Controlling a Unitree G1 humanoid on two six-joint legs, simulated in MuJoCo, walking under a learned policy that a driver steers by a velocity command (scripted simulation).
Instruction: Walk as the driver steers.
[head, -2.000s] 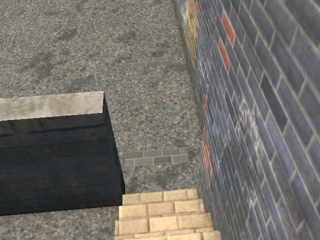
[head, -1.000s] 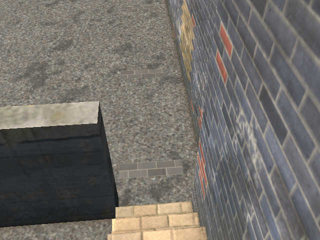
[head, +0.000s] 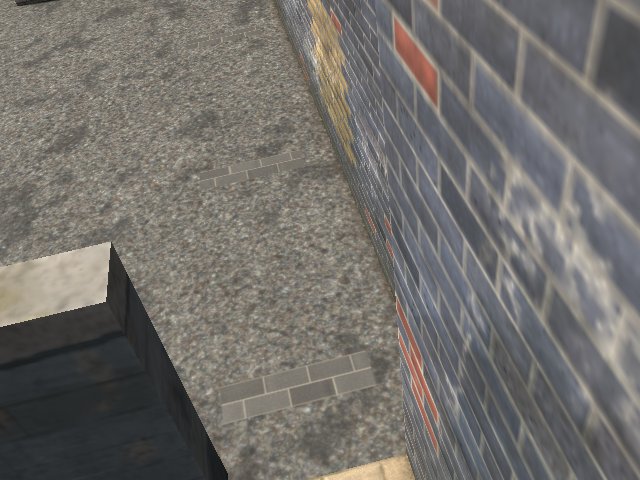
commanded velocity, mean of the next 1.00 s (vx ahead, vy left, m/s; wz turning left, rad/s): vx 0.50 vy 0.00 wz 0.00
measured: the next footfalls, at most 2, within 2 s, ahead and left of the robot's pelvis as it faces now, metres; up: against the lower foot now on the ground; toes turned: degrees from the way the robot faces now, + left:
left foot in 0.46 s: +0.25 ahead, +0.21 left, -0.21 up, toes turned +2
right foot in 1.12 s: +0.53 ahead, +0.10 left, -0.43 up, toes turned +9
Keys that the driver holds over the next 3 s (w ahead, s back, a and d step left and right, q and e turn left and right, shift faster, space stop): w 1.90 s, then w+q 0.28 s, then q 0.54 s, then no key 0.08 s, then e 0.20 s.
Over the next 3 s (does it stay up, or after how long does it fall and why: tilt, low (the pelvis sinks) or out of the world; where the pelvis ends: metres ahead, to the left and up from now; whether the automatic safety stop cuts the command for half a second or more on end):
stays up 1.31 0.18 -1.08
